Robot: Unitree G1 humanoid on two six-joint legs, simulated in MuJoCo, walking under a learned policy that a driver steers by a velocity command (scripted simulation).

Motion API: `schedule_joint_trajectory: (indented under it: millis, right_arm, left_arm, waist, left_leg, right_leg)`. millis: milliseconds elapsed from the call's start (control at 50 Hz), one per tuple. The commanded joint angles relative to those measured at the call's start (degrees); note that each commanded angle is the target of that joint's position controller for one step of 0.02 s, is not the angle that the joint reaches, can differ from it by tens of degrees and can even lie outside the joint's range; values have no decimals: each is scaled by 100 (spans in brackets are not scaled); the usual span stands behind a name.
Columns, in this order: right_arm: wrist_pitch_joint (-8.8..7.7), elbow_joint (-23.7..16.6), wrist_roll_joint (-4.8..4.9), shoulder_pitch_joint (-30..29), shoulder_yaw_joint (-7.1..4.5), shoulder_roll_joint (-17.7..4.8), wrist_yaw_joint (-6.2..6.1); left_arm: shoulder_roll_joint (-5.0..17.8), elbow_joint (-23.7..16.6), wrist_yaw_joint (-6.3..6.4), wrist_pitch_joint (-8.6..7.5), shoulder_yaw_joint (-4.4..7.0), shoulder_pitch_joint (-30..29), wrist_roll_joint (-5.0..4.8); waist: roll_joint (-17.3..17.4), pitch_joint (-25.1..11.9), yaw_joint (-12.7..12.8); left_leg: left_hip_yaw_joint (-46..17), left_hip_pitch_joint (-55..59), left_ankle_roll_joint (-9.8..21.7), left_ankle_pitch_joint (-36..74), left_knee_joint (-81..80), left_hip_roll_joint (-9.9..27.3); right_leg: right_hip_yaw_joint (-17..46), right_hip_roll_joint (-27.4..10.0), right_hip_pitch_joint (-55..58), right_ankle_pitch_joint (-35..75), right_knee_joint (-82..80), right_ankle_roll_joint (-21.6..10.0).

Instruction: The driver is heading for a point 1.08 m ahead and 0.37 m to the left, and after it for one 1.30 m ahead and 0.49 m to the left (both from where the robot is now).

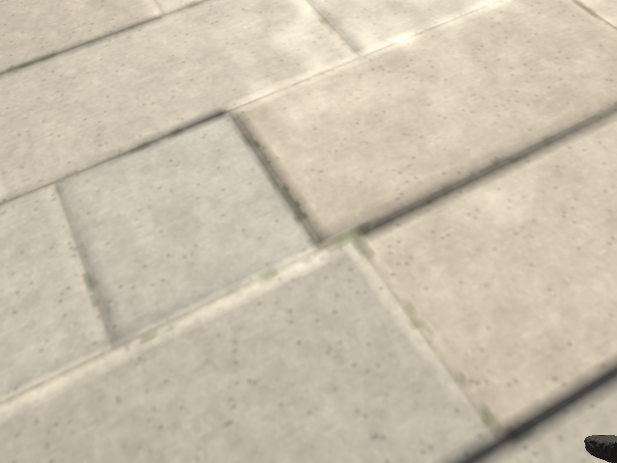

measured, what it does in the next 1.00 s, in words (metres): walks ahead, turning left: left foot, then right foot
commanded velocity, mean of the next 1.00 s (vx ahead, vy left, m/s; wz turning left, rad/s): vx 0.74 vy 0.00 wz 0.54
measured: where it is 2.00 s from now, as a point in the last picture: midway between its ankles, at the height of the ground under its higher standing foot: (115, 158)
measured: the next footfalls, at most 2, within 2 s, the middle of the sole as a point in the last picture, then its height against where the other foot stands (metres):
left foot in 0.26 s outside the picture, level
right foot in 0.64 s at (364, 433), level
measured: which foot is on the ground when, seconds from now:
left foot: up 0.00-0.24, down 0.26-0.64, up 0.66-1.00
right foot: down 0.00-0.26, up 0.28-0.62, down 0.64-1.00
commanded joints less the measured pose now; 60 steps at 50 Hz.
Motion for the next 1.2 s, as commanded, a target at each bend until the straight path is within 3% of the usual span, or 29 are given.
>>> schedule_joint_trajectory:
  millis: [20, 80, 160, 240, 260, 280, 300, 320, 360, 420, 540, 580, 620, 640, 660, 680, 700, 740, 840, 940, 980, 1020, 1060, 1080, 1100, 1120, 1140, 1160, 1200]
  right_arm:
    - [-57, -259, 35, 75, -58, -336, 20]
    - [-139, -203, 144, 211, 4, -360, 176]
    - [-372, -261, 276, 165, 50, -448, 260]
    - [-515, 202, 304, 1341, 92, -323, 325]
    - [-318, 478, -281, 2004, 96, -470, 408]
    - [-293, 603, -294, 2909, -3, -860, 405]
    - [-237, 466, -208, 2530, -73, -1247, 461]
    - [-227, 324, -135, 2166, -90, -1090, 447]
    - [-262, 401, -63, 2196, -87, -951, 373]
    - [-296, 705, 28, 2507, -2, -648, 254]
    - [-236, 999, 12, 2770, -96, -717, 197]
    - [-262, 1011, 38, 2557, -121, -770, 175]
    - [-340, 907, 79, 2036, -187, -1051, 200]
    - [-405, 835, 101, 1778, -213, -1135, 252]
    - [-506, 689, 70, 1738, -69, -586, 254]
    - [-461, 386, 267, 2032, 120, 63, 253]
    - [-340, 457, 147, 1749, 118, -278, 226]
    - [-218, 516, -70, 1290, 80, -412, 355]
    - [67, 56, -147, 349, 241, -34, 637]
    - [40, -455, -119, -761, 413, -93, 806]
    - [18, -558, -111, -1074, 483, -41, 857]
    - [10, -384, -95, -633, 439, -219, 788]
    - [-6, 118, -94, 1112, 240, -662, 643]
    - [-26, 563, -117, 2391, 70, -934, 509]
    - [55, 677, 12, 2202, -134, -1238, 337]
    - [94, 312, -232, 1567, -166, -1795, 299]
    - [137, 202, -188, 1846, -168, -1477, 206]
    - [59, 378, -176, 1615, -114, -1249, 135]
    - [-231, 492, -235, 1219, 54, -764, 98]
  left_arm:
    - [978, -482, 64, -52, 276, -339, 17]
    - [779, -322, -47, -129, 118, -7, 37]
    - [807, -143, -173, -371, 15, 194, 115]
    - [613, -174, -192, -503, -63, -252, 60]
    - [623, -148, -207, -453, -47, -180, 576]
    - [170, -377, -192, -494, -159, -790, 659]
    - [53, -822, -277, -581, -239, -856, 521]
    - [296, -724, -318, -654, -194, -953, 536]
    - [442, -507, -383, -719, -163, -925, 522]
    - [250, -463, -495, -602, -238, -982, 483]
    - [42, -781, -517, -608, -408, -2049, 329]
    - [160, -777, -464, -644, -379, -1822, 277]
    - [554, -333, -294, -683, -206, -393, 261]
    - [873, -25, -160, -693, -52, 788, 296]
    - [1327, 120, -9, -702, 119, 2064, 412]
    - [1651, 106, 2, -661, 129, 1790, 545]
    - [1158, 35, 8, -622, 71, 961, 503]
    - [458, 147, -42, -631, -89, 696, 458]
    - [43, 775, -166, -893, -211, 1171, 263]
    - [144, 1056, -163, -1014, -208, 1087, 276]
    - [425, 1188, -133, -1031, -164, 1326, 290]
    - [838, 1201, -57, -947, -77, 1498, 288]
    - [1177, 1079, 14, -749, 7, 1129, 317]
    - [1120, 974, -26, -693, -19, 901, 354]
    - [710, 986, -136, -712, -75, 860, 374]
    - [299, 423, -146, -797, -265, 1806, 156]
    - [698, 405, -123, -880, -225, 1103, 170]
    - [619, 442, -112, -879, -258, 1036, 95]
    - [365, 681, -173, -717, -343, 1022, 239]
  waist:
    - [-940, -984, -60]
    - [-1300, -1141, 204]
    - [-1304, -396, 310]
    - [-786, -203, -291]
    - [-78, -261, -555]
    - [1199, -49, -1003]
    - [1877, 317, -629]
    - [860, 518, -496]
    - [202, 152, -493]
    - [553, 73, -527]
    - [732, 97, -832]
    - [829, -25, -597]
    - [562, -746, 184]
    - [214, -1397, 829]
    - [-625, -2320, 1281]
    - [-2068, -2604, 744]
    - [-1499, -1582, 440]
    - [-441, -606, 304]
    - [-688, 157, 68]
    - [-301, 552, -89]
    - [-271, 548, -67]
    - [-558, 32, -363]
    - [-816, -920, -1321]
    - [-657, -1402, -1787]
    - [565, -1249, -1421]
    - [1259, -2268, -409]
    - [47, -2492, -950]
    - [-269, -1339, -610]
    - [-852, -441, -95]
  left_leg:
    - [24, 127, -70, 232, -597, -92]
    - [379, 566, 59, 215, -960, 158]
    - [631, 539, 540, -278, -1357, 377]
    - [1059, 1862, 1031, -75, -2348, 196]
    - [412, 2820, 1122, -1197, -2804, 114]
    - [-1620, 3245, 1414, -2401, -3586, 1272]
    - [-4567, 3538, 1968, -3368, -4973, 1896]
    - [-4495, 3519, 2114, -3442, -4966, 2101]
    - [-3017, 3431, 1884, -1974, -4520, 1492]
    - [-2173, 3252, 1798, -737, -4617, 984]
    - [-1967, 2957, 1844, 906, -4369, 738]
    - [-2039, 2625, 1692, 1900, -4220, 864]
    - [-1672, 1939, 1332, 3976, -2950, 660]
    - [-1389, 1234, 1153, 4005, -1491, 292]
    - [-906, 432, 1144, 1803, 417, -157]
    - [-414, -759, 1098, -1303, 1774, -569]
    - [-186, -1171, 1148, -527, 2248, -60]
    - [100, -1070, 1097, 141, 2003, 446]
    - [279, -1654, 980, 565, 1835, 849]
    - [1175, -1038, 1068, 1701, 151, 586]
    - [1709, -207, 1285, 1876, -717, 254]
    - [1961, 577, 1474, 1570, -948, -211]
    - [1655, 2493, 1750, 1027, -1045, -494]
    - [1114, 4197, 1970, 948, -1581, -435]
    - [79, 5217, 2000, 596, -1973, 168]
    - [-3027, 6488, 2963, 1034, -2551, 2008]
    - [-3436, 6117, 2935, -60, -3453, 1975]
    - [-2897, 4945, 2662, -230, -3851, 1977]
    - [-1835, 2974, 2265, 363, -4078, 1619]
  right_leg:
    - [1495, -1154, 775, 486, -584, -806]
    - [1674, -1307, 615, -2222, -916, -882]
    - [1856, -1689, 484, -2949, -1190, -979]
    - [888, -1420, -135, -2814, -670, -727]
    - [104, -866, -919, -3025, 410, -480]
    - [-858, -292, -1965, -1981, 2744, -120]
    - [-795, 198, -3712, -2026, 3313, 90]
    - [-389, -348, -3904, -1397, 3635, 136]
    - [-484, -593, -3205, -693, 3340, 321]
    - [-723, -551, -2626, -364, 2738, 511]
    - [-1086, -166, -1908, -65, 1053, 629]
    - [-1033, -120, -887, 154, 600, 545]
    - [-1040, 45, 1441, 13, 326, 317]
    - [-793, -313, 3019, -188, 427, 168]
    - [601, -1725, 4340, -2626, 123, 19]
    - [3652, -3077, 4448, -4935, -1297, -246]
    - [3853, -2945, 3396, -4743, -1490, -339]
    - [1942, -2483, 2252, -2811, -1413, -378]
    - [-221, -2103, 1722, -213, -1847, -180]
    - [-2143, -1499, 1223, 2110, -2233, 130]
    - [-2481, -1515, 1307, 4170, -2092, 251]
    - [-2530, -1658, 1936, 6764, -1124, 328]
    - [-2352, -1927, 1745, 7654, 1145, 259]
    - [-2251, -1854, 800, 6452, 2910, 169]
    - [-2199, -683, -800, 72, 5231, 268]
    - [-1313, -512, -2535, -1797, 6952, 354]
    - [-683, -599, -2801, -1072, 6938, 285]
    - [-750, -883, -2877, -806, 6496, 225]
    - [-543, -1233, -2032, -715, 5617, 171]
